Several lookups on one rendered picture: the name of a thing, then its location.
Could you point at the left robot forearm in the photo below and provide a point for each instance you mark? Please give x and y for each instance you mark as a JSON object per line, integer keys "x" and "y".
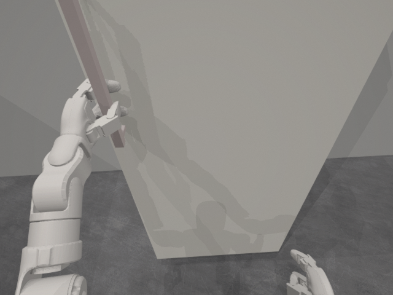
{"x": 56, "y": 209}

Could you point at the handle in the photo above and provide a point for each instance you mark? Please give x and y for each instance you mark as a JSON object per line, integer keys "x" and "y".
{"x": 81, "y": 36}

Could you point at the robot right hand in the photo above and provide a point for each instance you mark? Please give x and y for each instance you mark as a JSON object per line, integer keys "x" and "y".
{"x": 315, "y": 282}

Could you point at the fridge door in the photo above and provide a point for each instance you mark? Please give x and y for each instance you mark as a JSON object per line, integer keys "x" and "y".
{"x": 234, "y": 106}

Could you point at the robot left hand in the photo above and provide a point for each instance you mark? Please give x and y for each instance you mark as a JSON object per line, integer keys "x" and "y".
{"x": 79, "y": 119}

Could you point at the robot left upper arm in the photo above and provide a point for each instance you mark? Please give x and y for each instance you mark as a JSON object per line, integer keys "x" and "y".
{"x": 72, "y": 284}

